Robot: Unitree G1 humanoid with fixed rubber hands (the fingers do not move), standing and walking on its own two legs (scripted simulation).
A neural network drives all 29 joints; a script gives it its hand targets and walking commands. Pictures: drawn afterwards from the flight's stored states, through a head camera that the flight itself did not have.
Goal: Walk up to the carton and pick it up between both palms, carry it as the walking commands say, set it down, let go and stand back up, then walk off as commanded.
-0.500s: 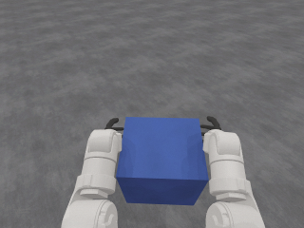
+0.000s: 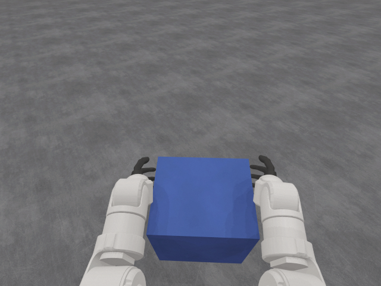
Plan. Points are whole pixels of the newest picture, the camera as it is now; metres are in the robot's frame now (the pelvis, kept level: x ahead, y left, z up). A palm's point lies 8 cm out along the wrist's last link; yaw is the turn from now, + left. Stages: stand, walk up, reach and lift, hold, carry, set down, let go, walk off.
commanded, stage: carry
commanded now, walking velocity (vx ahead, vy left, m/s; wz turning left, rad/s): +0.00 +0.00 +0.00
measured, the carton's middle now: (201, 212) +0.32 -0.01 -0.01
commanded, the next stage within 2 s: none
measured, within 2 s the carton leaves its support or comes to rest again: neither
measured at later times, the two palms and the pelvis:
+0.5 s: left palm (131, 185) +0.34 +0.14 +0.07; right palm (260, 185) +0.34 -0.14 +0.07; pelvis +0.02 +0.01 +0.00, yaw +0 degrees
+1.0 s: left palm (158, 166) +0.36 +0.08 +0.10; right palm (290, 186) +0.32 -0.19 +0.09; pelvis -0.01 +0.00 -0.02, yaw -11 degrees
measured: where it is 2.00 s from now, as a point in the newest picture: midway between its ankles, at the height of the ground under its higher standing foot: outside the picture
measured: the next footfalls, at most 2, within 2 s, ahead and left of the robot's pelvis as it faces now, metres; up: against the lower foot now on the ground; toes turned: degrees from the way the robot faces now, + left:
left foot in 1.42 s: -0.03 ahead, +0.13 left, +0.00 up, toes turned -32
right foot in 1.64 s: -0.05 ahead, -0.11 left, +0.00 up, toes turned -34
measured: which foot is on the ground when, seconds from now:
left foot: down 0.00-1.00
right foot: down 0.00-1.00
